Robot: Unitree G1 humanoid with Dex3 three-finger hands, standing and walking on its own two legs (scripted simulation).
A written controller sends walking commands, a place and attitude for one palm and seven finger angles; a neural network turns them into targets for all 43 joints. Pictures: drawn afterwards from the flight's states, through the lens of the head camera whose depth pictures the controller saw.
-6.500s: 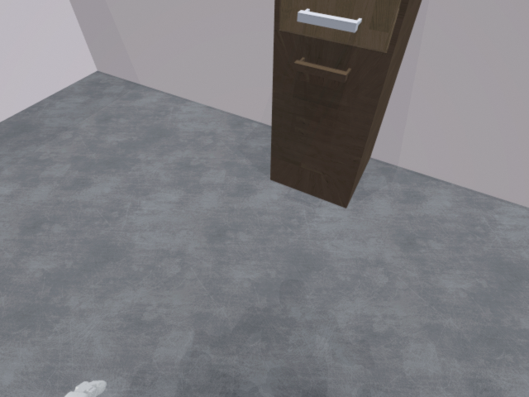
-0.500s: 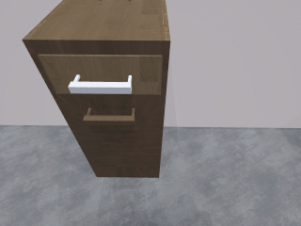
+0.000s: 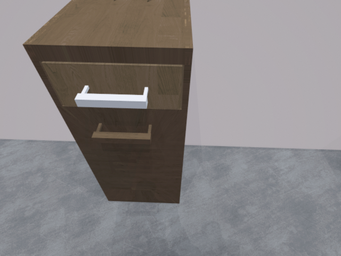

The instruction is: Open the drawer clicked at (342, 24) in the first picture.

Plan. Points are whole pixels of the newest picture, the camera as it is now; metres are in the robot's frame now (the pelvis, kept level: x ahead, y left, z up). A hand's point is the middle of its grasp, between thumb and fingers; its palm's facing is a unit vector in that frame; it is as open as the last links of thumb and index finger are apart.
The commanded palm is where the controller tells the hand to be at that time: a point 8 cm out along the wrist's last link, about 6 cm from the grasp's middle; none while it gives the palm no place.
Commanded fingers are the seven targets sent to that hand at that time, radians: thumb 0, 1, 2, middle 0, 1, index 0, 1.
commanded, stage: look again from close up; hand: left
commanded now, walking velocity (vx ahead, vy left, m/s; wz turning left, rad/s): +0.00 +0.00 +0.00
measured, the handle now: (114, 95) +0.51 +0.20 +0.09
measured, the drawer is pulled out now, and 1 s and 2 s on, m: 0.00 0.00 0.00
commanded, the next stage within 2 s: raise the hand with hooked fingers in 0.54 s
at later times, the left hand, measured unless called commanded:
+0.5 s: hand out of the picture +0.00 +0.21 -0.18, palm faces +0.02 -0.98 -0.20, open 7.3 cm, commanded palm none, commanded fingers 0.00 0.90 0.90 -0.20 -0.30 -0.20 -0.30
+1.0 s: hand (59, 236) +0.16 +0.27 -0.03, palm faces -0.01 -0.18 -0.98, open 8.2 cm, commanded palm +0.13 +0.28 +0.01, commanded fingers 0.00 0.46 0.71 -0.23 -0.58 -0.23 -0.58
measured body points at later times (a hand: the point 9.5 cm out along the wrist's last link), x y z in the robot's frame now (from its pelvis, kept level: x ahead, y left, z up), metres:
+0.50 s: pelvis -0.01 +0.04 -0.01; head -0.01 +0.04 +0.44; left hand +0.00 +0.27 -0.16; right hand +0.00 -0.19 -0.16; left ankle +0.00 +0.14 -0.74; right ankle -0.05 -0.08 -0.74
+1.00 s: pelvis -0.04 +0.04 -0.03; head -0.03 +0.02 +0.41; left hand +0.16 +0.27 +0.02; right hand +0.18 -0.20 -0.10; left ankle +0.00 +0.14 -0.74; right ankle -0.04 -0.06 -0.74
